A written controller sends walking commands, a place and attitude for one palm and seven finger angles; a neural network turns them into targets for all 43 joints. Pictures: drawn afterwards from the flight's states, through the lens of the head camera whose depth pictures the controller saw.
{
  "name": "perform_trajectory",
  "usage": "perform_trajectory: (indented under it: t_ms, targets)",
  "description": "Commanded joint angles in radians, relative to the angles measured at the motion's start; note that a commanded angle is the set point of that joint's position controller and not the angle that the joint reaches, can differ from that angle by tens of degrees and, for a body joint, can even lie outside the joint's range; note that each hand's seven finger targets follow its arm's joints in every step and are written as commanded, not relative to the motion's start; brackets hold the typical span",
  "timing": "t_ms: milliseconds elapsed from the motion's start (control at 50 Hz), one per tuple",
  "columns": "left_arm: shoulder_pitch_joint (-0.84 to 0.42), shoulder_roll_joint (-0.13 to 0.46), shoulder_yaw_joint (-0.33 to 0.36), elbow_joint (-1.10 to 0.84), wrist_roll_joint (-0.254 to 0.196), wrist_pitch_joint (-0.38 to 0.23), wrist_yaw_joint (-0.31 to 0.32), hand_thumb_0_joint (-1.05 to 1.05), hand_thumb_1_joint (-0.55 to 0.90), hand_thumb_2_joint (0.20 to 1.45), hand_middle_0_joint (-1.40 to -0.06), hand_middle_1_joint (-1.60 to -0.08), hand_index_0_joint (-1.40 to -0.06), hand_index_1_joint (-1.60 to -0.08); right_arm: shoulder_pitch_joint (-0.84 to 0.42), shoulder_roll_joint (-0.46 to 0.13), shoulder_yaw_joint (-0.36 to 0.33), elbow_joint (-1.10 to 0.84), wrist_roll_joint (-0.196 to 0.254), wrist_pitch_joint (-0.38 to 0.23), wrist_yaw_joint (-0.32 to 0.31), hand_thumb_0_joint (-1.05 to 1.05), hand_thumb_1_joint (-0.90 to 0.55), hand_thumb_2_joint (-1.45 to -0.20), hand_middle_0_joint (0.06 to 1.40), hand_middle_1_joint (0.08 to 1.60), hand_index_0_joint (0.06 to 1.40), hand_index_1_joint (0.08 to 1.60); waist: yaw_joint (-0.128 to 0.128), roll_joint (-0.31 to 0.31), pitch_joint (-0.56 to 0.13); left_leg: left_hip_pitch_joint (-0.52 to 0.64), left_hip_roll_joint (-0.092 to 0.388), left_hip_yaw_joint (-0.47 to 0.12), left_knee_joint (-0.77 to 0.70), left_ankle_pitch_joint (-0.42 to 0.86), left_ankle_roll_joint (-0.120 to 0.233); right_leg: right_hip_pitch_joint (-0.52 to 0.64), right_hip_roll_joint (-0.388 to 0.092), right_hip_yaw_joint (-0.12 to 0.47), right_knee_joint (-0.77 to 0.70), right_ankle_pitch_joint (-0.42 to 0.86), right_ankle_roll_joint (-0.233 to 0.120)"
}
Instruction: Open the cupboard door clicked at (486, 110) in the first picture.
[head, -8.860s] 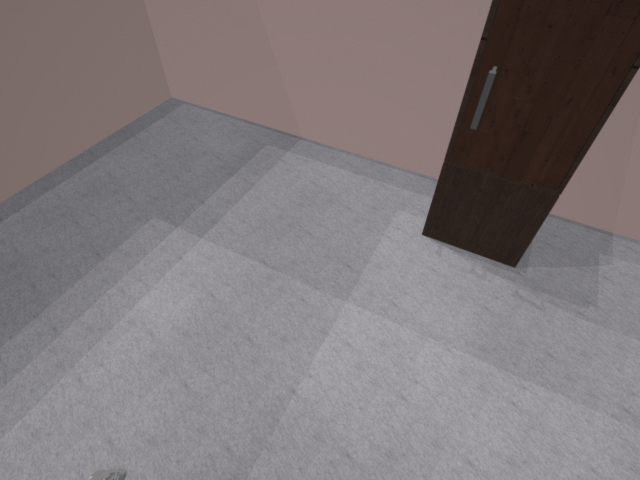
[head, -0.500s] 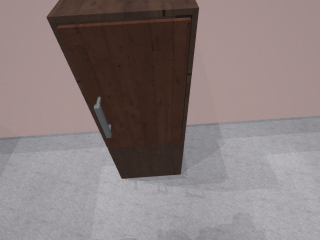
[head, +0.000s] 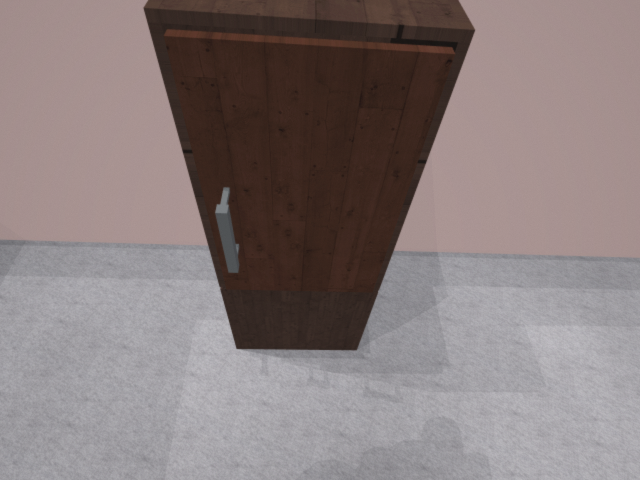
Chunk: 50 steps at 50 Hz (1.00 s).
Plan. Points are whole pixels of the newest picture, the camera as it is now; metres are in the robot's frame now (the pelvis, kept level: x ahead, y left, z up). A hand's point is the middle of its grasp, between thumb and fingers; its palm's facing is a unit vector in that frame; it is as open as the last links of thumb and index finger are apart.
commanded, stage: come to a stop and stand still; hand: left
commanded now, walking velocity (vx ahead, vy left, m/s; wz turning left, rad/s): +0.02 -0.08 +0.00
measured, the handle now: (230, 232) +0.51 +0.21 -0.09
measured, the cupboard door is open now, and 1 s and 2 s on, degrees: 0 0 0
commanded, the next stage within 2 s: look again from close up in 1.18 s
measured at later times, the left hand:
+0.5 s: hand out of the picture -0.01 +0.11 -0.18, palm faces +0.02 -0.98 -0.20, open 7.3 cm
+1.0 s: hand out of the picture -0.01 +0.09 -0.18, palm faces +0.06 -0.99 -0.16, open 7.3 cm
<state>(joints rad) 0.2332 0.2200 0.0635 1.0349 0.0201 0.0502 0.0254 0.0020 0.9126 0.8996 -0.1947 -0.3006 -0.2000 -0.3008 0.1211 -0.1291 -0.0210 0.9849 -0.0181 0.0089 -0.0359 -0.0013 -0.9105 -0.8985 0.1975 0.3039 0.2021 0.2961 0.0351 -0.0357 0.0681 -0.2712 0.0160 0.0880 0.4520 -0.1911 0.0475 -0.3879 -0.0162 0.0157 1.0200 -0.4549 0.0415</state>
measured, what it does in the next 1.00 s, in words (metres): steps on the spot: right foot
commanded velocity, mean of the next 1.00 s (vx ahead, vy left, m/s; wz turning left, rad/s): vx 0.00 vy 0.00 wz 0.00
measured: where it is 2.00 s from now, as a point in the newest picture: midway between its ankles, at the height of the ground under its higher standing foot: outside the picture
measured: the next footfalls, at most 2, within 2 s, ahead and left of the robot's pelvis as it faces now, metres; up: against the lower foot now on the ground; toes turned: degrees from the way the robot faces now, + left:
right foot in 0.22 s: -0.03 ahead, -0.17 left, +0.00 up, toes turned -3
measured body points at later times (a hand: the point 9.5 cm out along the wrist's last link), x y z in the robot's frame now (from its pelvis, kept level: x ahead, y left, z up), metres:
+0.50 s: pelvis -0.02 -0.07 +0.00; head -0.03 -0.08 +0.45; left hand -0.01 +0.16 -0.16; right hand -0.08 -0.28 -0.17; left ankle +0.03 +0.09 -0.74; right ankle -0.07 -0.16 -0.74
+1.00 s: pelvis +0.01 -0.06 +0.00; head +0.02 -0.06 +0.45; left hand -0.02 +0.14 -0.17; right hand +0.01 -0.28 -0.17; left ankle +0.03 +0.09 -0.74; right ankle -0.07 -0.16 -0.74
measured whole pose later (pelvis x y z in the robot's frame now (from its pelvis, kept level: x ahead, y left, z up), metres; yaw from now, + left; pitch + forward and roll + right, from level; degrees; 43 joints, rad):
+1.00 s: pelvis +0.01 -0.06 +0.00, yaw +0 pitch -1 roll +1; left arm 0.33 0.10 0.01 1.14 0.01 0.00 0.04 0.00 0.91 0.90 -0.20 -0.30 -0.20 -0.30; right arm 0.26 -0.14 -0.02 1.16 -0.01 0.00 -0.04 0.02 -0.93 -0.90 0.20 0.30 0.20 0.30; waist 0.01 -0.01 0.03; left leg -0.21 0.06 0.05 0.45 -0.21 -0.05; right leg -0.04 -0.01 -0.05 0.42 -0.36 -0.01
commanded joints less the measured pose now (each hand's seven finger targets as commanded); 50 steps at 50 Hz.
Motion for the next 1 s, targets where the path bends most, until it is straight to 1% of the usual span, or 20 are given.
perform_trajectory:
  t_ms: [0, 80, 120, 140, 160, 180, 200, 220, 240, 260, 280, 320, 340, 380, 420, 500, 600, 760, 860, 980]
  targets:
    - [0.032, 0.043, 0.002, -0.046, -0.002, -0.005, -0.003, 0.0, 0.9, 0.9, -0.2, -0.3, -0.2, -0.3, 0.112, -0.196, -0.051, -0.006, -0.001, -0.008, -0.013, 0.0, -0.9, -0.9, 0.2, 0.3, 0.2, 0.3, -0.063, 0.171, -0.135, 0.228, 0.294, -0.236, -0.149, 0.365, 0.131, -0.053, -0.029, 0.0, -0.077, -0.027, 0.013]
    - [0.001, 0.015, -0.013, -0.042, -0.005, -0.012, -0.007, 0.0, 0.9, 0.9, -0.2, -0.3, -0.2, -0.3, 0.132, -0.209, -0.058, 0.018, -0.007, -0.002, -0.003, 0.0, -0.9, -0.9, 0.2, 0.3, 0.2, 0.3, -0.079, 0.202, -0.116, 0.176, 0.275, -0.254, -0.173, 0.215, 0.116, 0.05, -0.029, -0.038, -0.288, -0.047, -0.003]
    - [0.033, 0.013, -0.019, -0.02, -0.006, -0.022, -0.006, 0.0, 0.9, 0.9, -0.2, -0.3, -0.2, -0.3, 0.121, -0.202, -0.057, 0.031, -0.005, -0.004, 0.003, 0.0, -0.9, -0.9, 0.2, 0.3, 0.2, 0.3, -0.06, 0.207, -0.115, 0.153, 0.243, -0.243, -0.157, 0.194, 0.095, 0.112, -0.016, -0.06, -0.433, 0.026, -0.014]
    - [0.069, 0.013, -0.02, -0.002, -0.008, -0.026, -0.004, 0.0, 0.9, 0.9, -0.2, -0.3, -0.2, -0.3, 0.116, -0.199, -0.056, 0.034, -0.001, -0.004, 0.005, 0.0, -0.9, -0.9, 0.2, 0.3, 0.2, 0.3, -0.045, 0.2, -0.127, 0.125, 0.221, -0.225, -0.143, 0.15, 0.073, 0.179, -0.013, -0.075, -0.525, 0.112, -0.017]
    - [0.112, 0.02, -0.02, 0.016, -0.007, -0.032, -0.001, 0.0, 0.9, 0.9, -0.2, -0.3, -0.2, -0.3, 0.107, -0.187, -0.055, 0.034, 0.005, -0.004, 0.007, 0.0, -0.9, -0.9, 0.2, 0.3, 0.2, 0.3, -0.024, 0.169, -0.128, 0.077, 0.193, -0.191, -0.115, 0.074, 0.04, 0.254, -0.023, -0.076, -0.644, 0.209, -0.02]
    - [0.115, 0.053, -0.019, 0.023, -0.002, -0.041, 0.005, 0.0, 0.9, 0.9, -0.2, -0.3, -0.2, -0.3, 0.118, -0.147, -0.05, 0.038, 0.011, -0.003, 0.012, 0.0, -0.9, -0.9, 0.2, 0.3, 0.2, 0.3, -0.03, 0.086, -0.109, 0.003, 0.142, -0.148, -0.058, 0.009, -0.009, 0.308, -0.085, 0.008, -0.722, 0.242, -0.042]
    - [0.08, 0.096, -0.018, 0.016, -0.002, -0.049, 0.008, 0.0, 0.9, 0.9, -0.2, -0.3, -0.2, -0.3, 0.119, -0.101, -0.036, 0.033, 0.016, 0.0, 0.017, 0.0, -0.9, -0.9, 0.2, 0.3, 0.2, 0.3, -0.046, -0.032, -0.069, -0.039, 0.076, -0.079, -0.015, -0.094, -0.057, 0.255, -0.2, 0.122, -0.769, 0.19, -0.089]
    - [0.03, 0.124, -0.021, 0.002, -0.004, -0.05, 0.007, 0.0, 0.9, 0.9, -0.2, -0.3, -0.2, -0.3, 0.118, -0.076, -0.024, 0.031, 0.013, 0.004, 0.026, 0.0, -0.9, -0.9, 0.2, 0.3, 0.2, 0.3, -0.058, -0.041, -0.039, 0.002, 0.051, -0.068, -0.012, -0.12, -0.071, 0.149, -0.254, 0.146, -0.805, 0.112, -0.118]
    - [0.01, 0.125, -0.016, 0.002, -0.005, -0.058, 0.008, 0.0, 0.9, 0.9, -0.2, -0.3, -0.2, -0.3, 0.102, -0.079, -0.021, 0.039, 0.001, 0.013, 0.023, 0.0, -0.9, -0.9, 0.2, 0.3, 0.2, 0.3, -0.047, -0.197, 0.017, 0.023, 0.049, -0.059, 0.012, -0.106, -0.071, 0.055, -0.227, 0.158, -0.84, 0.051, -0.123]
    - [-0.003, 0.101, -0.024, 0.006, -0.006, -0.056, 0.008, 0.0, 0.9, 0.9, -0.2, -0.3, -0.2, -0.3, 0.116, -0.095, -0.021, 0.052, -0.002, 0.014, 0.022, 0.0, -0.9, -0.9, 0.2, 0.3, 0.2, 0.3, -0.05, -0.196, 0.06, 0.034, 0.054, -0.068, 0.027, -0.076, -0.068, 0.02, -0.213, 0.143, -0.849, 0.036, -0.124]
    - [-0.014, 0.082, -0.029, 0.01, -0.009, -0.056, 0.008, 0.0, 0.9, 0.9, -0.2, -0.3, -0.2, -0.3, 0.154, -0.092, -0.018, 0.077, -0.002, 0.01, 0.021, 0.0, -0.9, -0.9, 0.2, 0.3, 0.2, 0.3, -0.063, -0.161, 0.073, 0.056, 0.059, -0.069, 0.014, -0.024, -0.064, 0.017, -0.189, 0.114, -0.829, 0.055, -0.12]
    - [0.007, 0.057, -0.034, 0.022, -0.015, -0.057, 0.008, 0.0, 0.9, 0.9, -0.2, -0.3, -0.2, -0.3, 0.208, -0.087, -0.012, 0.116, 0.0, 0.001, 0.018, 0.0, -0.9, -0.9, 0.2, 0.3, 0.2, 0.3, -0.067, -0.069, 0.054, 0.095, 0.067, -0.076, -0.027, 0.053, -0.063, 0.051, -0.137, 0.061, -0.776, 0.11, -0.1]
    - [0.022, 0.046, -0.034, 0.026, -0.017, -0.057, 0.008, 0.0, 0.9, 0.9, -0.2, -0.3, -0.2, -0.3, 0.22, -0.091, -0.01, 0.123, 0.001, -0.002, 0.015, 0.0, -0.9, -0.9, 0.2, 0.3, 0.2, 0.3, -0.063, -0.042, 0.047, 0.097, 0.073, -0.084, -0.039, 0.06, -0.062, 0.063, -0.123, 0.054, -0.765, 0.105, -0.092]
    - [0.035, 0.042, -0.033, 0.032, -0.015, -0.05, 0.01, 0.0, 0.9, 0.9, -0.2, -0.3, -0.2, -0.3, 0.221, -0.095, -0.012, 0.134, 0.001, 0.004, 0.014, 0.0, -0.9, -0.9, 0.2, 0.3, 0.2, 0.3, -0.057, -0.04, 0.084, 0.086, 0.075, -0.08, -0.028, 0.009, -0.068, 0.025, -0.121, 0.066, -0.795, -0.002, -0.09]
    - [0.042, 0.042, -0.031, 0.039, -0.016, -0.046, 0.008, 0.0, 0.9, 0.9, -0.2, -0.3, -0.2, -0.3, 0.24, -0.082, -0.009, 0.144, 0.001, 0.006, 0.012, 0.0, -0.9, -0.9, 0.2, 0.3, 0.2, 0.3, -0.059, 0.003, 0.096, 0.083, 0.074, -0.079, -0.028, 0.012, -0.067, 0.023, -0.113, 0.065, -0.791, -0.013, -0.09]
    - [0.078, 0.019, -0.032, 0.058, -0.02, -0.052, 0.009, 0.0, 0.9, 0.9, -0.2, -0.3, -0.2, -0.3, 0.263, -0.07, -0.003, 0.16, 0.002, -0.003, 0.005, 0.0, -0.9, -0.9, 0.2, 0.3, 0.2, 0.3, -0.049, 0.007, 0.078, 0.069, 0.082, -0.083, -0.038, 0.071, -0.066, 0.084, -0.1, 0.043, -0.761, 0.089, -0.086]
    - [0.118, -0.004, -0.035, 0.076, -0.02, -0.057, 0.013, 0.0, 0.9, 0.9, -0.2, -0.3, -0.2, -0.3, 0.272, -0.066, -0.004, 0.17, 0.007, -0.013, -0.003, 0.0, -0.9, -0.9, 0.2, 0.3, 0.2, 0.3, -0.044, 0.03, 0.019, 0.094, 0.092, -0.089, -0.037, 0.149, -0.059, 0.159, -0.09, 0.018, -0.721, 0.249, -0.079]
    - [0.158, -0.027, -0.039, 0.089, -0.015, -0.059, 0.02, 0.0, 0.9, 0.9, -0.2, -0.3, -0.2, -0.3, 0.253, -0.062, -0.008, 0.169, 0.011, -0.018, -0.009, 0.0, -0.9, -0.9, 0.2, 0.3, 0.2, 0.3, -0.043, 0.043, 0.002, 0.134, 0.101, -0.088, -0.03, 0.205, -0.048, 0.181, -0.083, 0.004, -0.69, 0.367, -0.07]
    - [0.173, -0.031, -0.04, 0.091, -0.011, -0.061, 0.023, 0.0, 0.9, 0.9, -0.2, -0.3, -0.2, -0.3, 0.225, -0.067, -0.008, 0.164, 0.011, -0.018, -0.011, 0.0, -0.9, -0.9, 0.2, 0.3, 0.2, 0.3, -0.043, 0.018, 0.013, 0.152, 0.102, -0.084, -0.023, 0.236, -0.046, 0.182, -0.087, -0.001, -0.685, 0.433, -0.064]
    - [0.173, -0.019, -0.04, 0.087, -0.011, -0.061, 0.024, 0.0, 0.9, 0.9, -0.2, -0.3, -0.2, -0.3, 0.199, -0.085, -0.006, 0.153, 0.01, -0.019, -0.01, 0.0, -0.9, -0.9, 0.2, 0.3, 0.2, 0.3, -0.039, 0.026, 0.014, 0.169, 0.102, -0.08, -0.028, 0.265, -0.044, 0.196, -0.09, -0.004, -0.682, 0.455, -0.058]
